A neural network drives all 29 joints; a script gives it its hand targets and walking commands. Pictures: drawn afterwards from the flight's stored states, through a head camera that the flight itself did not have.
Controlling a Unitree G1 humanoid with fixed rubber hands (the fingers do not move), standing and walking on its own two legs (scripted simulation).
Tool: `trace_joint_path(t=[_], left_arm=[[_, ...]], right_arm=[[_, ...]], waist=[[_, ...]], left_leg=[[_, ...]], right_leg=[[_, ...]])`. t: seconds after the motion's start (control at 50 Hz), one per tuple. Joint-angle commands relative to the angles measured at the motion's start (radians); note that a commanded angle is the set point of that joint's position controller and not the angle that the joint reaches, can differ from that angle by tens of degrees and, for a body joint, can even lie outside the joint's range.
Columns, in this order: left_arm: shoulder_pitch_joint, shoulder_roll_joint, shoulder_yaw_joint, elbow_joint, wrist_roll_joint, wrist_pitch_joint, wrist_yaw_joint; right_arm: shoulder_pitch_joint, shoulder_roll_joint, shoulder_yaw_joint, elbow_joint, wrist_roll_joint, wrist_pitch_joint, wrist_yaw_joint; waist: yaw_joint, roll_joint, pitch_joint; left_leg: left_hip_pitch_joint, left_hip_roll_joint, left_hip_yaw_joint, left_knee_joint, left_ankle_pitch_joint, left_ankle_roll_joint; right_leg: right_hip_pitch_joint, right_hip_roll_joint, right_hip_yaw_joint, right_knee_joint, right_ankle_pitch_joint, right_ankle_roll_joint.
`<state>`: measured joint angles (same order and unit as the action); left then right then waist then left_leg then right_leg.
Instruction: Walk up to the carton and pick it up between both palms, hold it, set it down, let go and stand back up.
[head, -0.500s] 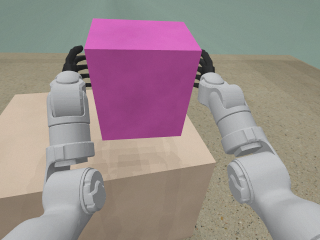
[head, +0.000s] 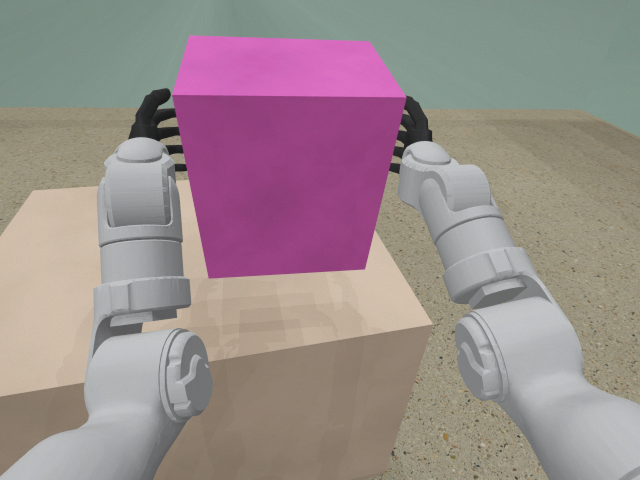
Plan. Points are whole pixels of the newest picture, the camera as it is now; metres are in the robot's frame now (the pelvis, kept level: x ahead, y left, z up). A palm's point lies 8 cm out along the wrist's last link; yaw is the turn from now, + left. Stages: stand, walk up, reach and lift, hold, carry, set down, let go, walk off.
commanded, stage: hold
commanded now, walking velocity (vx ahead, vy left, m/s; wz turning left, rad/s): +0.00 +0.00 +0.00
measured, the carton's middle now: (286, 164) +0.43 +0.01 +0.25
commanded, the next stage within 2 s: none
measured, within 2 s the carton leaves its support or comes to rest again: neither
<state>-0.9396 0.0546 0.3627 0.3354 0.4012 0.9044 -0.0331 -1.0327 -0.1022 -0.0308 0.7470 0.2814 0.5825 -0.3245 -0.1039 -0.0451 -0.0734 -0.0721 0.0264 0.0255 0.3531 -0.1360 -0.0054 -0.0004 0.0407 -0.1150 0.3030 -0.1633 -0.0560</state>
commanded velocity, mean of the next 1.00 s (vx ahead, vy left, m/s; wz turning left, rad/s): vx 0.00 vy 0.00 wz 0.00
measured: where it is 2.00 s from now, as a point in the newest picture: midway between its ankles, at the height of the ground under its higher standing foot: outside the picture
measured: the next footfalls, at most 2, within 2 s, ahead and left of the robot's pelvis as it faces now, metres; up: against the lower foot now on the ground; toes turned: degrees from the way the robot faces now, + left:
none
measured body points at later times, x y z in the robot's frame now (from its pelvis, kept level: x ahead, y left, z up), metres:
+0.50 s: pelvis +0.00 +0.00 +0.00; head -0.08 +0.03 +0.44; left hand +0.38 +0.16 +0.29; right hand +0.38 -0.14 +0.29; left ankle +0.05 +0.12 -0.75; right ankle +0.02 -0.08 -0.75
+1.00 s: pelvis +0.00 +0.00 +0.00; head -0.08 +0.02 +0.44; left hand +0.38 +0.16 +0.29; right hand +0.38 -0.15 +0.28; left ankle +0.05 +0.12 -0.75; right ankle +0.02 -0.08 -0.75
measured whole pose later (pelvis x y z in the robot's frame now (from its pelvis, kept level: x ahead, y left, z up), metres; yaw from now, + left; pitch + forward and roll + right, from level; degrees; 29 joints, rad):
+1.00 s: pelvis +0.00 +0.00 +0.00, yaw +0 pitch -8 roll -1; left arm -0.92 0.05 0.36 0.30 0.40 0.91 -0.03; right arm -1.01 -0.10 -0.02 0.70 0.29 0.60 -0.34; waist -0.11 -0.04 -0.07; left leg -0.07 0.03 0.03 0.36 -0.14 -0.01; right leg 0.01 0.04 -0.11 0.30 -0.17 -0.06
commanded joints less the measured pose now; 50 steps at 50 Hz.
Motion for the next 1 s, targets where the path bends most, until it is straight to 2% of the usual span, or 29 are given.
trace_joint_path(t=[0.0, 0.04, 0.08, 0.14, 0.2, 0.22, 0.28, 0.32, 0.34, 0.38, 0.4, 0.42, 0.44, 0.48, 0.5, 0.52, 0.54, 0.56, 0.6, 0.64, 0.68, 0.72, 0.76, 0.78, 0.8, 0.82, 0.88, 0.92, 0.98], left_arm=[[-0.745, -0.529, -0.361, -0.128, -0.254, -0.089, -0.191], [-0.747, -0.522, -0.362, -0.138, -0.265, -0.089, -0.191], [-0.742, -0.514, -0.346, -0.108, -0.252, -0.083, -0.197], [-0.751, -0.531, -0.383, -0.168, -0.265, -0.087, -0.191], [-0.726, -0.52, -0.348, -0.103, -0.245, -0.074, -0.197], [-0.74, -0.534, -0.37, -0.135, -0.255, -0.077, -0.197], [-0.73, -0.53, -0.363, -0.128, -0.258, -0.079, -0.199], [-0.73, -0.54, -0.377, -0.139, -0.262, -0.078, -0.196], [-0.741, -0.541, -0.385, -0.16, -0.265, -0.078, -0.194], [-0.724, -0.548, -0.379, -0.136, -0.263, -0.071, -0.195], [-0.76, -0.545, -0.395, -0.17, -0.273, -0.076, -0.194], [-0.729, -0.528, -0.362, -0.115, -0.254, -0.071, -0.194], [-0.743, -0.538, -0.374, -0.153, -0.263, -0.076, -0.194], [-0.722, -0.531, -0.365, -0.152, -0.251, -0.076, -0.192], [-0.742, -0.527, -0.374, -0.153, -0.253, -0.074, -0.192], [-0.733, -0.518, -0.354, -0.129, -0.244, -0.071, -0.195], [-0.725, -0.529, -0.361, -0.133, -0.253, -0.07, -0.198], [-0.719, -0.527, -0.355, -0.121, -0.247, -0.07, -0.201], [-0.736, -0.542, -0.384, -0.157, -0.264, -0.078, -0.197], [-0.728, -0.52, -0.365, -0.139, -0.257, -0.075, -0.195], [-0.746, -0.53, -0.372, -0.153, -0.259, -0.076, -0.194], [-0.725, -0.535, -0.396, -0.184, -0.268, -0.077, -0.19], [-0.718, -0.528, -0.379, -0.177, -0.257, -0.075, -0.192], [-0.717, -0.53, -0.368, -0.165, -0.256, -0.071, -0.195], [-0.713, -0.515, -0.349, -0.118, -0.24, -0.065, -0.2], [-0.726, -0.521, -0.351, -0.137, -0.248, -0.069, -0.203], [-0.753, -0.548, -0.401, -0.178, -0.275, -0.081, -0.191], [-0.731, -0.535, -0.374, -0.128, -0.263, -0.073, -0.187], [-0.744, -0.536, -0.368, -0.13, -0.255, -0.074, -0.19]], right_arm=[[-0.837, 0.563, 0.208, -0.386, 0.151, -0.07, 0.182], [-0.846, 0.576, 0.231, -0.417, 0.167, -0.067, 0.176], [-0.837, 0.558, 0.215, -0.393, 0.156, -0.061, 0.174], [-0.808, 0.562, 0.223, -0.404, 0.17, -0.061, 0.176], [-0.822, 0.544, 0.21, -0.378, 0.154, -0.053, 0.176], [-0.824, 0.55, 0.207, -0.393, 0.153, -0.059, 0.178], [-0.839, 0.564, 0.222, -0.429, 0.167, -0.062, 0.173], [-0.825, 0.554, 0.214, -0.419, 0.159, -0.061, 0.171], [-0.822, 0.549, 0.206, -0.423, 0.155, -0.061, 0.172], [-0.832, 0.543, 0.212, -0.422, 0.155, -0.055, 0.176], [-0.846, 0.56, 0.219, -0.439, 0.159, -0.06, 0.177], [-0.816, 0.547, 0.205, -0.389, 0.152, -0.052, 0.177], [-0.839, 0.558, 0.217, -0.424, 0.164, -0.06, 0.179], [-0.803, 0.554, 0.219, -0.404, 0.166, -0.053, 0.182], [-0.807, 0.552, 0.213, -0.389, 0.159, -0.049, 0.182], [-0.806, 0.553, 0.208, -0.382, 0.152, -0.048, 0.181], [-0.814, 0.552, 0.209, -0.397, 0.152, -0.052, 0.179], [-0.811, 0.551, 0.205, -0.395, 0.152, -0.052, 0.177], [-0.808, 0.554, 0.208, -0.41, 0.158, -0.059, 0.176], [-0.807, 0.554, 0.218, -0.399, 0.159, -0.05, 0.173], [-0.799, 0.556, 0.214, -0.386, 0.158, -0.05, 0.177], [-0.79, 0.552, 0.229, -0.424, 0.173, -0.055, 0.178], [-0.797, 0.556, 0.238, -0.429, 0.177, -0.051, 0.174], [-0.808, 0.557, 0.241, -0.445, 0.175, -0.051, 0.173], [-0.8, 0.543, 0.215, -0.397, 0.159, -0.044, 0.17], [-0.815, 0.555, 0.22, -0.423, 0.159, -0.05, 0.174], [-0.841, 0.563, 0.23, -0.458, 0.17, -0.067, 0.181], [-0.853, 0.561, 0.233, -0.454, 0.167, -0.058, 0.177], [-0.84, 0.568, 0.224, -0.41, 0.159, -0.056, 0.18]], waist=[[-0.009, 0.086, -0.418], [-0.004, 0.066, -0.437], [-0.003, 0.077, -0.383], [-0.013, 0.106, -0.417], [-0.007, 0.075, -0.35], [-0.013, 0.097, -0.384], [-0.005, 0.087, -0.4], [-0.026, 0.106, -0.414], [-0.021, 0.113, -0.42], [-0.017, 0.105, -0.392], [-0.018, 0.102, -0.43], [-0.018, 0.097, -0.369], [-0.008, 0.094, -0.405], [-0.002, 0.099, -0.386], [-0.017, 0.097, -0.38], [-0.009, 0.088, -0.353], [-0.018, 0.079, -0.375], [-0.013, 0.093, -0.366], [-0.025, 0.118, -0.421], [-0.021, 0.085, -0.394], [-0.015, 0.101, -0.384], [-0.021, 0.112, -0.438], [-0.016, 0.097, -0.414], [-0.006, 0.082, -0.411], [-0.011, 0.081, -0.343], [0.001, 0.071, -0.362], [-0.014, 0.12, -0.451], [-0.006, 0.084, -0.411], [-0.006, 0.083, -0.395]], left_leg=[[0.097, -0.056, -0.02, -0.031, 0.114, -0.004], [0.105, -0.063, -0.019, -0.022, 0.154, 0.001], [0.086, -0.064, -0.021, -0.027, 0.129, 0.001], [0.124, -0.053, -0.025, -0.02, 0.175, -0.014], [0.097, -0.055, -0.02, -0.034, 0.116, -0.004], [0.093, -0.057, -0.023, -0.035, 0.111, -0.009], [0.092, -0.06, -0.019, -0.027, 0.14, -0.004], [0.121, -0.055, -0.026, -0.023, 0.146, -0.013], [0.126, -0.055, -0.027, -0.02, 0.157, -0.02], [0.109, -0.054, -0.026, -0.029, 0.133, -0.018], [0.107, -0.058, -0.024, -0.022, 0.141, -0.016], [0.097, -0.057, -0.022, -0.033, 0.12, -0.009], [0.096, -0.055, -0.024, -0.031, 0.142, -0.013], [0.095, -0.055, -0.02, -0.034, 0.152, -0.012], [0.099, -0.056, -0.023, -0.033, 0.146, -0.013], [0.099, -0.054, -0.021, -0.04, 0.128, -0.01], [0.11, -0.059, -0.017, -0.034, 0.13, -0.007], [0.086, -0.057, -0.02, -0.033, 0.118, -0.006], [0.115, -0.053, -0.021, -0.021, 0.16, -0.014], [0.115, -0.06, -0.02, -0.023, 0.146, -0.013], [0.104, -0.059, -0.021, -0.029, 0.141, -0.015], [0.137, -0.059, -0.024, -0.014, 0.19, -0.02], [0.13, -0.057, -0.024, -0.019, 0.194, -0.015], [0.117, -0.059, -0.021, -0.021, 0.184, -0.011], [0.106, -0.06, -0.016, -0.034, 0.138, -0.009], [0.093, -0.06, -0.02, -0.038, 0.113, -0.006], [0.114, -0.053, -0.027, -0.02, 0.158, -0.017], [0.119, -0.058, -0.021, -0.017, 0.15, -0.01], [0.097, -0.056, -0.022, -0.033, 0.109, -0.004]], right_leg=[[0.074, 0.006, 0.087, -0.041, 0.138, 0.104], [0.09, 0.005, 0.085, -0.034, 0.198, 0.109], [0.066, 0.0, 0.088, -0.047, 0.163, 0.109], [0.062, 0.01, 0.08, -0.037, 0.187, 0.1], [0.049, 0.006, 0.086, -0.053, 0.128, 0.104], [0.06, 0.008, 0.085, -0.047, 0.119, 0.102], [0.068, 0.003, 0.088, -0.043, 0.16, 0.106], [0.064, 0.01, 0.08, -0.039, 0.166, 0.103], [0.061, 0.014, 0.073, -0.037, 0.165, 0.1], [0.063, 0.012, 0.078, -0.046, 0.145, 0.097], [0.067, 0.008, 0.084, -0.038, 0.154, 0.099], [0.056, 0.005, 0.083, -0.045, 0.143, 0.1], [0.065, 0.01, 0.082, -0.039, 0.152, 0.101], [0.08, 0.013, 0.079, -0.038, 0.164, 0.1], [0.065, 0.01, 0.083, -0.041, 0.158, 0.102], [0.054, 0.01, 0.08, -0.048, 0.145, 0.102], [0.06, 0.005, 0.087, -0.049, 0.149, 0.106], [0.07, 0.002, 0.087, -0.048, 0.139, 0.103], [0.086, 0.009, 0.084, -0.033, 0.187, 0.098], [0.078, 0.006, 0.087, -0.041, 0.188, 0.104], [0.065, 0.01, 0.079, -0.039, 0.166, 0.102], [0.08, 0.008, 0.085, -0.029, 0.215, 0.102], [0.087, 0.013, 0.082, -0.032, 0.225, 0.106], [0.094, 0.012, 0.08, -0.035, 0.214, 0.108], [0.059, 0.003, 0.086, -0.05, 0.17, 0.106], [0.065, 0.003, 0.087, -0.05, 0.139, 0.105], [0.068, 0.014, 0.081, -0.032, 0.162, 0.095], [0.06, 0.012, 0.082, -0.045, 0.166, 0.101], [0.047, 0.003, 0.095, -0.053, 0.105, 0.101]])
